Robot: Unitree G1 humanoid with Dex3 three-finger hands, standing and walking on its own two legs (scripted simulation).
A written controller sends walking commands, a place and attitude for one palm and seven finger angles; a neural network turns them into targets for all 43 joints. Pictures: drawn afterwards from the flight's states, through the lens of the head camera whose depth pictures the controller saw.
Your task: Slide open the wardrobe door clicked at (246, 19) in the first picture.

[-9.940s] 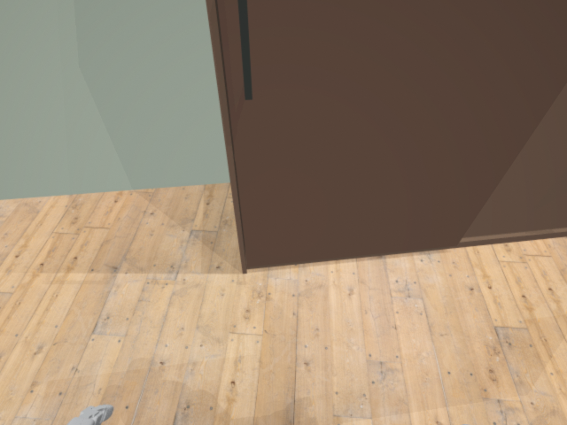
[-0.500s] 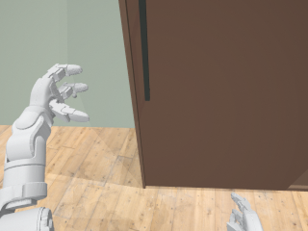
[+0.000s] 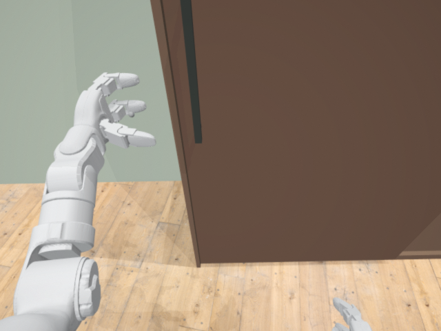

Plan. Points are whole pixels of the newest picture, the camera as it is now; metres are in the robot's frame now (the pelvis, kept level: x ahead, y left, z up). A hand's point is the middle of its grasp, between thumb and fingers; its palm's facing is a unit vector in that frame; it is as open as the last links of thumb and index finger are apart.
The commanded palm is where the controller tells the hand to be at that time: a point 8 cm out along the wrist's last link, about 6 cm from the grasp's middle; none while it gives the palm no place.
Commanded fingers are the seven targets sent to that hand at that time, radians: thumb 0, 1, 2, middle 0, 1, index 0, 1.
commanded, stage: move the hooked fingers beside the handle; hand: left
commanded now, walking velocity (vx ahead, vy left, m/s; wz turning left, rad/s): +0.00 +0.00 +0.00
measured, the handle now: (193, 74) +0.55 +0.10 +0.22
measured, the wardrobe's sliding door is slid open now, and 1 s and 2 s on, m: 0.00 0.00 0.00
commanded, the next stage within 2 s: feel for the door with the fingertips in 1.34 s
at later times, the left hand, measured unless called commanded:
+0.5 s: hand (167, 96) +0.48 +0.14 +0.21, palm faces +0.08 -1.00 +0.01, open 14.0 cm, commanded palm +0.45 +0.20 +0.20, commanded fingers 0.00 -0.50 0.30 -0.30 -1.20 -0.30 -1.20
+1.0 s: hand (169, 101) +0.47 +0.14 +0.20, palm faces +0.07 -1.00 +0.02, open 14.0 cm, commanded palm +0.44 +0.19 +0.20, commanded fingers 0.00 -0.50 0.30 -0.30 -1.20 -0.30 -1.20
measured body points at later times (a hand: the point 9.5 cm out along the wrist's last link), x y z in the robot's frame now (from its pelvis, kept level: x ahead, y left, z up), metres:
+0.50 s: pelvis +0.00 +0.00 +0.00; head +0.01 -0.01 +0.45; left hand +0.47 +0.19 +0.21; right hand +0.07 -0.26 -0.12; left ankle -0.01 +0.12 -0.74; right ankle +0.00 -0.11 -0.74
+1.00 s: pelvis +0.00 +0.00 +0.00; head +0.01 -0.01 +0.45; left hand +0.46 +0.19 +0.21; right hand +0.08 -0.26 -0.12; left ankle -0.01 +0.12 -0.74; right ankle +0.00 -0.11 -0.74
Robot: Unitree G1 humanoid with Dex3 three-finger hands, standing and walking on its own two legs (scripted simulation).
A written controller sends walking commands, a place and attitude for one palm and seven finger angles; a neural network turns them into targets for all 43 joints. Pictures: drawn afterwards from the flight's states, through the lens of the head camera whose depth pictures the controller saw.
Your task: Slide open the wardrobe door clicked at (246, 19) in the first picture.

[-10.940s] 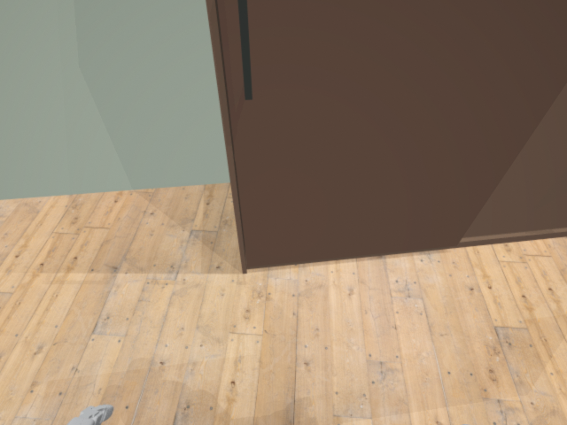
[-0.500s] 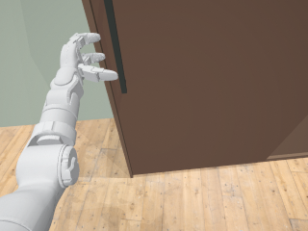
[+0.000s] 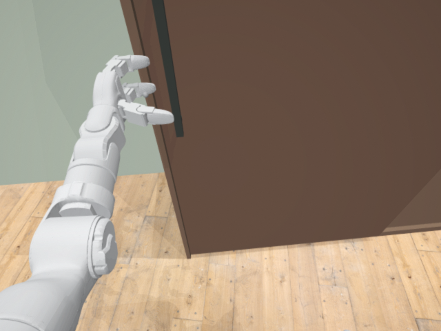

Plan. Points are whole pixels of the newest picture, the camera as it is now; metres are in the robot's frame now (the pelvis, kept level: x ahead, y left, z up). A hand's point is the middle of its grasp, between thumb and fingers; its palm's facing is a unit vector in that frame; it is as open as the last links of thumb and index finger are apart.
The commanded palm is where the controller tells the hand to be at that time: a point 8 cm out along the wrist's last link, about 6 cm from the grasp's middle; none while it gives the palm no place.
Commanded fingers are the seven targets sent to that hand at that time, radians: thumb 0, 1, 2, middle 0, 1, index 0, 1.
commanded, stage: move the hooked fingers beside the handle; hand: left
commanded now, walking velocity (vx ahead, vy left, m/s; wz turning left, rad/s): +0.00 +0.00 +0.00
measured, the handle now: (169, 64) +0.55 +0.11 +0.22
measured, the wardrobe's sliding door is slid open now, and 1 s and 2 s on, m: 0.00 0.00 0.00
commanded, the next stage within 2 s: feel for the door with the fingertips in 0.34 s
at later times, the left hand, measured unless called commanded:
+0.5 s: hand (153, 93) +0.48 +0.13 +0.20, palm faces +0.10 -0.99 +0.02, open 14.0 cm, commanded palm +0.45 +0.18 +0.20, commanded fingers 0.00 -0.50 0.30 -0.30 -1.20 -0.30 -1.20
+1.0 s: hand (163, 93) +0.47 +0.11 +0.21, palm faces +0.11 -0.99 +0.01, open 14.1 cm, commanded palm +0.45 +0.16 +0.20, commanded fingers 0.00 -0.50 0.30 -0.30 -1.20 -0.30 -1.20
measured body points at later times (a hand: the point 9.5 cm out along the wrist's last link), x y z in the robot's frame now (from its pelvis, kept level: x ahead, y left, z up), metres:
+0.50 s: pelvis +0.00 +0.00 +0.00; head +0.02 -0.01 +0.45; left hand +0.47 +0.19 +0.20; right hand +0.07 -0.26 -0.13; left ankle -0.01 +0.11 -0.74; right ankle +0.00 -0.12 -0.74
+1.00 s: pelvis +0.00 -0.01 +0.00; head +0.01 -0.02 +0.45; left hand +0.46 +0.16 +0.21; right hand +0.09 -0.25 -0.12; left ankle -0.01 +0.11 -0.74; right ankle +0.00 -0.12 -0.74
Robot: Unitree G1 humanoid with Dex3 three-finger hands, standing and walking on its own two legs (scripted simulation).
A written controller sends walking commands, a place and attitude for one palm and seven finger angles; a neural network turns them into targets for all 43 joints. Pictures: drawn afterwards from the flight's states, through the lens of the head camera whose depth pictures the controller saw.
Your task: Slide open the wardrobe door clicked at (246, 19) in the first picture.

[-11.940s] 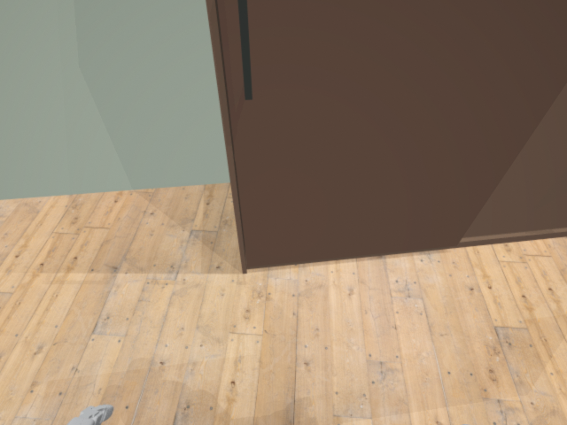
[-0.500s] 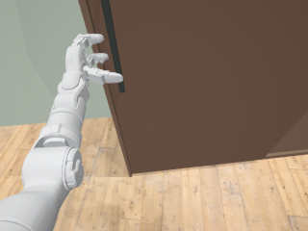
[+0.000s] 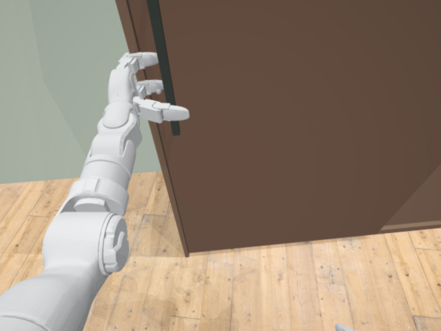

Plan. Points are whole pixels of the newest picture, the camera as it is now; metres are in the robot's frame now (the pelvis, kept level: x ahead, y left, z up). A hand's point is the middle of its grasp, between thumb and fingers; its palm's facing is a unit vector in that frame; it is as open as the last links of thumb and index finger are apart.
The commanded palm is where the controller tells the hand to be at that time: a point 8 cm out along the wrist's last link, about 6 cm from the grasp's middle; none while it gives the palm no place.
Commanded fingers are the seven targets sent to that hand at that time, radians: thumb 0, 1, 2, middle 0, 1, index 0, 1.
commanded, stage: slide the fingers in behind the handle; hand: left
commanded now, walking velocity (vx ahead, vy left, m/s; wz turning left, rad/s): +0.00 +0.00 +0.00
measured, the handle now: (165, 62) +0.55 +0.11 +0.22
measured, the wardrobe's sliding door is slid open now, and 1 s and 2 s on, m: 0.00 0.00 0.00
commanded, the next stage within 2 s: move the hooked fingers beside the handle in 0.52 s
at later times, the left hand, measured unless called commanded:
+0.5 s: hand (159, 99) +0.46 +0.12 +0.20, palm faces +0.10 -0.99 +0.00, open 14.1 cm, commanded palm +0.43 +0.15 +0.20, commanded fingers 0.00 -0.50 0.30 -0.30 -1.20 -0.30 -1.20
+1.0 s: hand (160, 99) +0.46 +0.11 +0.20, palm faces +0.11 -0.99 +0.00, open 14.2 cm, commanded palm +0.43 +0.16 +0.20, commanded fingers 0.00 -0.50 0.30 -0.30 -1.20 -0.30 -1.20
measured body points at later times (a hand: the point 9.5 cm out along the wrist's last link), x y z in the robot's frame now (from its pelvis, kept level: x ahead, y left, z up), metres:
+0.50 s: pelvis +0.00 +0.01 +0.00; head +0.01 -0.01 +0.45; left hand +0.45 +0.17 +0.20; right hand +0.09 -0.24 -0.12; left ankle -0.01 +0.12 -0.74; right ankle +0.00 -0.11 -0.74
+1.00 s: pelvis +0.00 +0.00 +0.00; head +0.01 -0.01 +0.45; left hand +0.45 +0.17 +0.20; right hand +0.10 -0.24 -0.12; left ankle -0.01 +0.12 -0.74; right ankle +0.00 -0.11 -0.74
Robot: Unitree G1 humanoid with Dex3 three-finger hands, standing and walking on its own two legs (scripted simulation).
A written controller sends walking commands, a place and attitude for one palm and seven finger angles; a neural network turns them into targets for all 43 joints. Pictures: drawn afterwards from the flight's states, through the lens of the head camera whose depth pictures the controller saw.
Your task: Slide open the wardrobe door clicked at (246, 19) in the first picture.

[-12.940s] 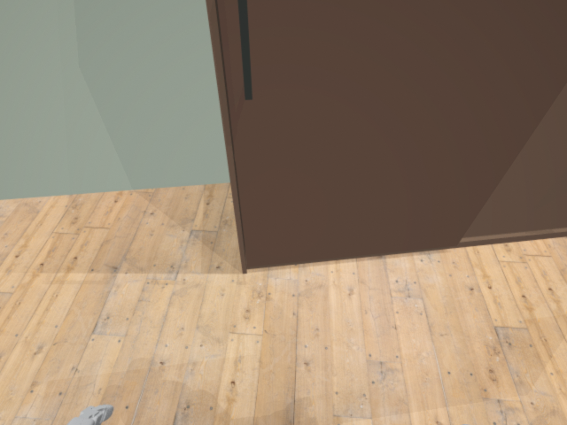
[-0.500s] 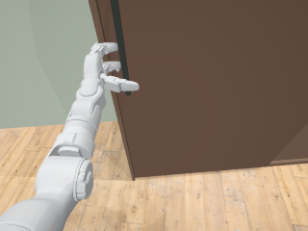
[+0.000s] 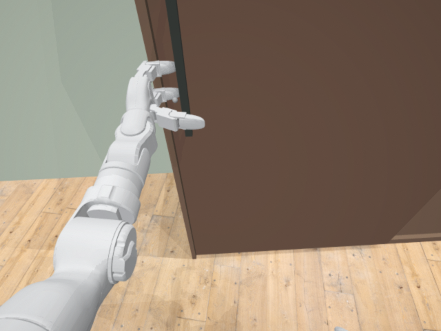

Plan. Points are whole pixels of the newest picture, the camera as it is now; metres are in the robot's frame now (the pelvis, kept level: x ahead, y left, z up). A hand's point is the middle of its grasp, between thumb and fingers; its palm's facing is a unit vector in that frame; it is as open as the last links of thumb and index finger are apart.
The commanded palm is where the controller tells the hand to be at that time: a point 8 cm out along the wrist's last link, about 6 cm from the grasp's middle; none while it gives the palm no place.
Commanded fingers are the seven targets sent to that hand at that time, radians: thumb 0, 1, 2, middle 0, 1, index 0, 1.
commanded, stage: move the hooked fingers beside the handle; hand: left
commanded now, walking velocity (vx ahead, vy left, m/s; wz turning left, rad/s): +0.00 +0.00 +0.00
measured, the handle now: (180, 64) +0.55 +0.10 +0.22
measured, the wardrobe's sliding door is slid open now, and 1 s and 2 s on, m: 0.00 0.00 0.00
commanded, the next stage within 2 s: none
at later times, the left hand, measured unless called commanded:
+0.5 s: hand (165, 96) +0.47 +0.12 +0.20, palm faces +0.09 -1.00 +0.01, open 14.0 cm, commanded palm +0.44 +0.17 +0.20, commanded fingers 0.00 -0.50 0.30 -0.30 -1.20 -0.30 -1.20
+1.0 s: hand (159, 95) +0.48 +0.13 +0.20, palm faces +0.08 -1.00 +0.01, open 14.0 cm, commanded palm +0.45 +0.19 +0.20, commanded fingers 0.00 -0.50 0.30 -0.30 -1.20 -0.30 -1.20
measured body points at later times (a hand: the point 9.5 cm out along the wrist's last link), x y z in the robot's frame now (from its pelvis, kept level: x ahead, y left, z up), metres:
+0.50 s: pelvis +0.00 +0.00 +0.00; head +0.01 -0.01 +0.45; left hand +0.46 +0.17 +0.21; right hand +0.07 -0.26 -0.12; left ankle -0.01 +0.12 -0.74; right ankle +0.00 -0.11 -0.74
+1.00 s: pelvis +0.01 +0.01 +0.00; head +0.02 +0.00 +0.45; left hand +0.47 +0.19 +0.20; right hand +0.08 -0.24 -0.12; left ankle -0.01 +0.12 -0.74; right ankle +0.00 -0.11 -0.74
